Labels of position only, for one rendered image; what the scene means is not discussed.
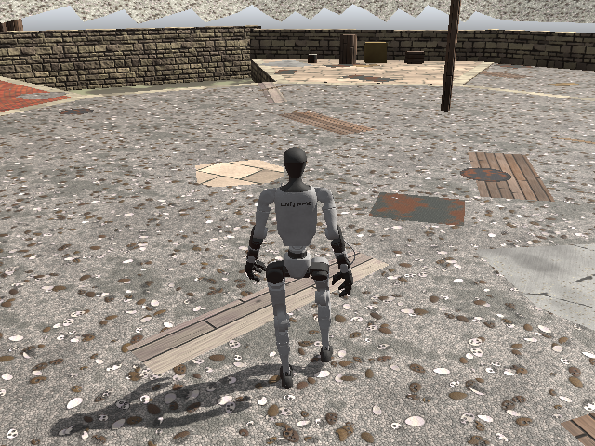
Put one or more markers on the left robot forearm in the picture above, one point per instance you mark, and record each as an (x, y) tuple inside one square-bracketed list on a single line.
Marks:
[(253, 248)]

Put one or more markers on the robot right upper arm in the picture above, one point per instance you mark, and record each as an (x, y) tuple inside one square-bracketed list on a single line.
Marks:
[(325, 196)]

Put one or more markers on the left robot hand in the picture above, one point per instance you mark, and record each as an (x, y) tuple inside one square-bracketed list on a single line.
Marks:
[(256, 267)]

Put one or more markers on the left robot thigh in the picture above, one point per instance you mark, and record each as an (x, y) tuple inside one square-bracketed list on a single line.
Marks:
[(276, 283)]

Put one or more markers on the robot left upper arm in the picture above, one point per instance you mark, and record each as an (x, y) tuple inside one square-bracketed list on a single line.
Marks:
[(266, 197)]

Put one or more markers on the right robot shin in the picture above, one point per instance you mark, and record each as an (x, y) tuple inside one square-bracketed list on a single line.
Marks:
[(324, 319)]

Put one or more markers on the right robot forearm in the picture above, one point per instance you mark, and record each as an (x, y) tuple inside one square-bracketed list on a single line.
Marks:
[(340, 252)]

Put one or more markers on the right robot hand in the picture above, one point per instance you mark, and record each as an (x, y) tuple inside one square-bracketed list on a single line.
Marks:
[(346, 284)]

